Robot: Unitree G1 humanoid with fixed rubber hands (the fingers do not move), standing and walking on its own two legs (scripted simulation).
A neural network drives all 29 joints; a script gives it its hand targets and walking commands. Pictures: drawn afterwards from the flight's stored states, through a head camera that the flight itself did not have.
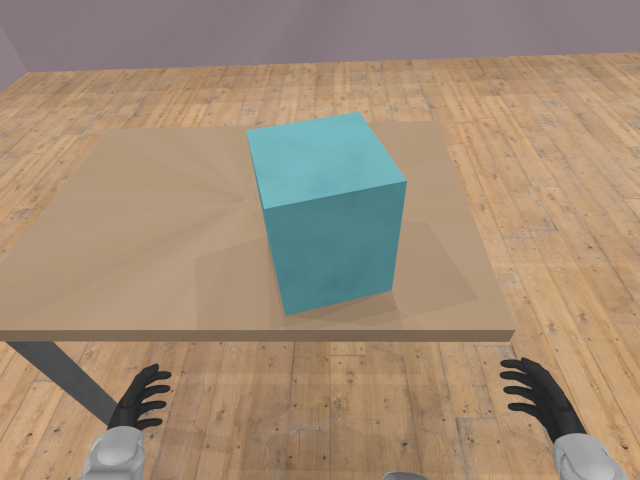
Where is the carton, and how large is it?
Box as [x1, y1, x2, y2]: [246, 112, 406, 315]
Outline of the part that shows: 359,112 246,130 267,236 285,315 391,289 406,180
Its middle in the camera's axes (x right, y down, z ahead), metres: +0.00 -0.04 +0.68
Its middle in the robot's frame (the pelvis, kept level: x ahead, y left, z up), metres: +0.53 +0.04 +0.02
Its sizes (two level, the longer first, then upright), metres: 0.210 0.200 0.250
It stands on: a table, 0.65 m high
